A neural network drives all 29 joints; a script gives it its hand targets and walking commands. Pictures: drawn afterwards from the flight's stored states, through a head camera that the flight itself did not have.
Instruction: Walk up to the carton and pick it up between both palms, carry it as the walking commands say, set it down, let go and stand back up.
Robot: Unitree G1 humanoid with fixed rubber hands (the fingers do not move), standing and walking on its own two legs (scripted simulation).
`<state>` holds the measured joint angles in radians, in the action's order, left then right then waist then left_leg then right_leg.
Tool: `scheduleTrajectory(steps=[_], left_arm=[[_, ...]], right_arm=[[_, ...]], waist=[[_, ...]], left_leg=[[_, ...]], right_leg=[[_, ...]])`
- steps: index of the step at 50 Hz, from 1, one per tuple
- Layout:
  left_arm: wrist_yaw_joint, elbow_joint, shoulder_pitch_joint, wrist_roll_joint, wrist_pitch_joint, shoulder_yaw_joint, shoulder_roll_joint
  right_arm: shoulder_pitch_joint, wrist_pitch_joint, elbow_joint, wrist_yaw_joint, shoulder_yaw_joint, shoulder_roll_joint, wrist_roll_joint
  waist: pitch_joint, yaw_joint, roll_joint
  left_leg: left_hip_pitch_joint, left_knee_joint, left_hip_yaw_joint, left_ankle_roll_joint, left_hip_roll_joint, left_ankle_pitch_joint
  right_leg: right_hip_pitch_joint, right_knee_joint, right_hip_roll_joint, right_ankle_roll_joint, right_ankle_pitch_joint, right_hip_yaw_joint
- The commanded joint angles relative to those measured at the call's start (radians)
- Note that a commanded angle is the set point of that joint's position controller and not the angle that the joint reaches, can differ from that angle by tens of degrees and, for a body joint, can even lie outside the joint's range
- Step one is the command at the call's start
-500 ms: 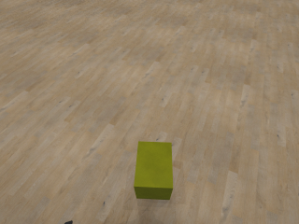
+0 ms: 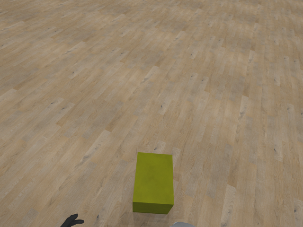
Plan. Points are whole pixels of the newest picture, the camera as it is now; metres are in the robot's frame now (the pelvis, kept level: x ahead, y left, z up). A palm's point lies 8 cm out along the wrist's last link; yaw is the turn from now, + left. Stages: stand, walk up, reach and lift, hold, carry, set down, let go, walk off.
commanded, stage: walk up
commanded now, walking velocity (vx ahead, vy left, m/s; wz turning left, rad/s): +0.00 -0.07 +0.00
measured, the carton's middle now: (152, 183) +0.44 -0.04 -0.65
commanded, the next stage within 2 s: none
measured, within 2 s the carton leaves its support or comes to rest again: neither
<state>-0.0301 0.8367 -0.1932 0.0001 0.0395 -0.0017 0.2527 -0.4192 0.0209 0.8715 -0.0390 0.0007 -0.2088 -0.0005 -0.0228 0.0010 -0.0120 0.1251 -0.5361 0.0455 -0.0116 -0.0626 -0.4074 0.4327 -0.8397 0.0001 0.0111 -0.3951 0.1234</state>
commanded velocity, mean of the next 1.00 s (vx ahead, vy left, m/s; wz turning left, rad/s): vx -0.01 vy -0.05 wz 0.00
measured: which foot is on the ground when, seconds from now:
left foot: down 0.00-0.10, up 0.12-0.44, down 0.46-0.76, up 0.78-1.00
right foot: up 0.00-0.06, down 0.08-0.46, up 0.48-0.72, down 0.74-1.00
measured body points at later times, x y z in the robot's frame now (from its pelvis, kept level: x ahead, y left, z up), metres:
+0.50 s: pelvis +0.00 +0.00 -0.01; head +0.00 +0.01 +0.44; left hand +0.10 +0.25 -0.14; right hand +0.05 -0.25 -0.14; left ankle -0.01 +0.13 -0.74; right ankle +0.05 -0.11 -0.73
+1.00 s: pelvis -0.04 -0.03 +0.00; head -0.04 -0.03 +0.45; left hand +0.05 +0.23 -0.13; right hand +0.01 -0.27 -0.14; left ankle -0.02 +0.12 -0.73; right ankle -0.02 -0.12 -0.74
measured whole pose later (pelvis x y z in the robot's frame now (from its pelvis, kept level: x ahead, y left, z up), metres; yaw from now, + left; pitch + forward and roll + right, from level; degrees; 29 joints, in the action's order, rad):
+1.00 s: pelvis -0.04 -0.03 +0.00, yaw +0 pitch -2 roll -1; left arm 0.01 0.84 -0.24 0.00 0.05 0.00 0.25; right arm -0.32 -0.03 0.87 -0.01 0.00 -0.20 0.00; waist -0.01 0.00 0.00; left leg 0.28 -0.60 0.05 0.00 -0.04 -0.30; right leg 0.23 -0.53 -0.01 0.05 -0.27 0.13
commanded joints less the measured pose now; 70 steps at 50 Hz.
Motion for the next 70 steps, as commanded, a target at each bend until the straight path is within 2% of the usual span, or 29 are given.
scheduleTrajectory(steps=[1, 3, 4, 5, 8, 16, 17, 20, 21, 23, 24, 28, 32, 34, 36, 37, 40, 48, 50, 51, 52, 53, 54, 55, 57, 60, 63, 65, 70], left_arm=[[0.013, -0.033, -0.029, -0.015, -0.002, 0.030, 0.022], [0.026, -0.005, -0.108, -0.005, -0.019, 0.054, 0.095], [0.035, 0.009, -0.187, -0.004, -0.030, 0.079, 0.162], [0.036, 0.026, -0.215, -0.004, -0.033, 0.068, 0.159], [0.046, 0.010, -0.083, 0.020, -0.051, 0.054, 0.094], [0.062, -0.006, -0.067, 0.025, -0.018, 0.055, 0.110], [0.066, -0.016, -0.053, 0.018, -0.011, 0.055, 0.120], [0.059, -0.021, -0.009, 0.012, 0.010, 0.058, 0.108], [0.057, -0.034, 0.010, 0.009, 0.019, 0.055, 0.092], [0.044, -0.048, 0.000, 0.008, 0.029, 0.055, 0.046], [0.041, -0.052, 0.007, 0.009, 0.041, 0.074, 0.084], [0.028, -0.026, -0.006, 0.017, 0.045, 0.067, 0.068], [0.025, -0.029, -0.011, 0.013, 0.007, 0.031, 0.018], [0.033, 0.001, -0.092, 0.008, -0.011, 0.030, 0.017], [0.042, 0.026, -0.145, 0.003, -0.018, 0.050, 0.069], [0.043, 0.021, -0.143, 0.013, -0.022, 0.059, 0.121], [0.043, 0.004, -0.031, 0.027, -0.020, 0.053, 0.132], [0.048, -0.027, -0.010, 0.023, -0.023, 0.045, 0.094], [0.045, -0.024, -0.015, 0.017, -0.015, 0.045, 0.085], [0.023, -0.040, 0.010, 0.016, 0.010, 0.068, 0.136], [0.020, -0.044, 0.000, 0.012, 0.015, 0.048, 0.072], [0.016, -0.051, -0.006, 0.012, 0.019, 0.058, 0.064], [0.010, -0.062, -0.001, 0.015, 0.022, 0.066, 0.088], [0.006, -0.056, -0.011, 0.014, 0.015, 0.057, 0.093], [0.012, -0.036, -0.033, 0.013, 0.005, 0.047, 0.061], [0.018, -0.033, -0.072, 0.001, 0.001, 0.042, 0.044], [0.028, -0.001, -0.176, -0.005, -0.024, 0.033, 0.041], [0.042, 0.007, -0.187, 0.004, -0.030, 0.058, 0.147], [0.064, 0.015, -0.145, 0.007, -0.039, 0.036, 0.072]], right_arm=[[0.045, 0.001, -0.045, 0.001, -0.057, -0.145, -0.038], [-0.014, 0.000, -0.050, -0.001, -0.050, -0.103, -0.027], [-0.044, 0.002, -0.063, -0.007, -0.045, -0.067, -0.011], [-0.045, -0.012, -0.057, -0.007, -0.041, -0.048, -0.002], [-0.024, -0.038, -0.037, 0.004, -0.045, -0.041, -0.007], [0.084, -0.054, -0.067, -0.006, -0.057, -0.058, -0.016], [0.082, -0.060, -0.075, -0.006, -0.063, -0.065, -0.012], [0.024, -0.051, -0.046, -0.004, -0.049, -0.057, -0.023], [0.028, -0.046, -0.047, -0.003, -0.052, -0.084, -0.028], [0.084, -0.038, -0.065, 0.000, -0.079, -0.204, -0.045], [0.080, -0.037, -0.067, -0.005, -0.091, -0.232, -0.052], [0.140, -0.029, -0.066, -0.012, -0.075, -0.196, -0.044], [0.124, -0.031, -0.041, 0.010, -0.056, -0.170, -0.043], [0.124, -0.032, -0.045, 0.017, -0.050, -0.154, -0.033], [0.095, -0.023, -0.057, 0.013, -0.047, -0.101, -0.029], [0.114, -0.027, -0.073, 0.015, -0.033, -0.055, -0.019], [0.113, -0.054, -0.053, 0.028, -0.046, -0.076, -0.024], [0.040, -0.052, -0.002, 0.029, -0.013, -0.034, -0.029], [0.049, -0.047, -0.009, 0.025, -0.015, -0.044, -0.030], [-0.090, -0.044, 0.004, 0.000, -0.066, -0.182, -0.044], [-0.078, -0.034, -0.005, 0.003, -0.065, -0.194, -0.056], [-0.014, -0.034, -0.033, -0.004, -0.082, -0.240, -0.060], [0.019, -0.031, -0.047, -0.010, -0.091, -0.252, -0.055], [0.065, -0.024, -0.053, -0.006, -0.082, -0.235, -0.053], [0.137, -0.021, -0.067, -0.005, -0.069, -0.196, -0.050], [0.068, -0.019, -0.057, -0.006, -0.067, -0.202, -0.045], [0.130, -0.031, -0.072, 0.006, -0.053, -0.124, -0.031], [0.108, -0.035, -0.086, 0.004, -0.038, -0.050, -0.020], [0.112, -0.064, -0.056, 0.011, -0.045, -0.047, -0.022]], waist=[[0.029, 0.003, 0.287], [0.148, 0.023, 0.092], [0.248, 0.050, -0.161], [0.284, 0.039, -0.186], [0.171, 0.011, -0.074], [0.099, 0.013, -0.120], [0.055, -0.004, -0.099], [0.075, -0.046, -0.123], [0.025, -0.054, -0.042], [-0.048, -0.027, 0.277], [-0.072, -0.035, 0.227], [-0.106, -0.017, 0.175], [-0.011, -0.021, 0.277], [0.069, 0.017, 0.232], [0.102, 0.033, 0.053], [0.082, 0.026, -0.099], [-0.022, 0.000, -0.124], [-0.006, -0.042, -0.053], [-0.019, -0.038, -0.041], [0.002, -0.080, -0.098], [-0.060, -0.085, 0.151], [-0.111, -0.071, 0.288], [-0.125, -0.051, 0.255], [-0.115, -0.037, 0.249], [-0.086, -0.016, 0.210], [0.031, -0.018, 0.261], [0.083, 0.036, 0.195], [0.087, 0.049, -0.175], [0.074, 0.018, -0.075]], left_leg=[[0.042, 0.045, 0.093, 0.101, -0.126, 0.940], [0.116, -0.148, 0.029, 0.046, -0.053, 0.649], [0.259, -0.364, -0.022, 0.003, 0.031, 0.156], [0.261, -0.447, -0.004, 0.005, 0.051, -0.257], [0.266, -0.386, 0.036, 0.002, 0.021, -0.205], [0.261, -0.291, -0.057, -0.020, 0.027, -0.109], [0.265, -0.250, -0.062, -0.029, 0.027, -0.091], [0.146, -0.010, -0.093, -0.012, 0.031, 0.117], [0.153, 0.116, -0.025, 0.010, -0.005, 0.179], [0.247, 0.321, 0.387, 0.132, -0.269, 0.130], [0.271, 0.361, 0.461, 0.199, -0.348, 0.080], [0.233, 0.341, 0.342, 0.172, -0.260, 0.079], [0.156, 0.239, 0.201, 0.135, -0.130, 0.357], [0.148, 0.148, 0.159, 0.114, -0.114, 0.393], [0.245, 0.076, 0.121, 0.063, -0.060, 0.169], [0.273, -0.036, 0.019, 0.025, 0.053, 0.042], [0.236, -0.167, -0.031, 0.007, 0.044, -0.003], [0.129, -0.025, -0.073, 0.026, 0.054, 0.148], [0.152, 0.071, -0.041, 0.025, 0.036, 0.181], [0.042, 0.145, 0.125, 0.088, -0.095, -0.042], [0.086, 0.313, 0.380, 0.153, -0.228, -0.290], [0.205, 0.448, 0.546, 0.205, -0.348, -0.383], [0.220, 0.463, 0.557, 0.233, -0.371, -0.350], [0.203, 0.455, 0.517, 0.223, -0.342, -0.347], [0.205, 0.363, 0.345, 0.150, -0.230, 0.048], [0.074, 0.181, 0.252, 0.154, -0.231, 0.583], [0.191, 0.049, 0.124, 0.058, -0.095, 0.359], [0.345, -0.236, -0.019, -0.011, 0.047, -0.127], [0.352, -0.435, -0.034, -0.020, 0.033, -0.072]], right_leg=[[-0.197, 0.331, -0.036, -0.034, 0.166, -0.031], [-0.418, 0.423, 0.089, 0.003, 0.596, -0.091], [-0.551, 0.384, 0.314, 0.095, 1.017, -0.296], [-0.548, 0.387, 0.409, 0.158, 1.219, -0.359], [-0.465, 0.426, 0.347, 0.154, 1.019, -0.283], [-0.314, 0.399, 0.293, 0.190, 0.867, -0.195], [-0.297, 0.360, 0.310, 0.187, 1.014, -0.197], [-0.206, 0.352, 0.221, 0.122, 0.545, -0.134], [-0.166, 0.311, 0.160, 0.085, 0.351, -0.099], [-0.078, 0.115, -0.009, -0.004, -0.061, -0.022], [-0.038, -0.063, -0.007, -0.017, -0.125, -0.085], [0.047, -0.163, 0.012, -0.037, -0.018, -0.135], [-0.156, 0.224, -0.029, -0.031, -0.056, -0.075], [-0.310, 0.444, -0.027, -0.017, 0.100, -0.055], [-0.445, 0.503, 0.106, 0.007, 0.227, -0.161], [-0.391, 0.571, 0.237, 0.036, 0.238, -0.323], [-0.185, 0.653, 0.284, 0.115, 0.009, -0.331], [-0.148, 0.573, 0.212, 0.093, -0.018, -0.213], [-0.166, 0.520, 0.169, 0.067, -0.056, -0.174], [-0.023, 0.353, 0.060, 0.026, -0.193, -0.055], [0.081, 0.211, 0.021, -0.002, -0.169, -0.066], [0.068, 0.002, -0.016, -0.016, -0.096, -0.077], [0.078, -0.076, 0.025, -0.017, -0.058, -0.145], [0.079, -0.076, 0.039, -0.020, -0.034, -0.151], [-0.024, 0.068, 0.019, -0.024, -0.016, -0.125], [-0.092, 0.200, -0.016, -0.033, -0.048, -0.084], [-0.370, 0.502, 0.058, -0.009, 0.237, -0.111], [-0.418, 0.537, 0.335, 0.084, 0.586, -0.350], [-0.408, 0.443, 0.263, 0.114, 0.920, -0.212]])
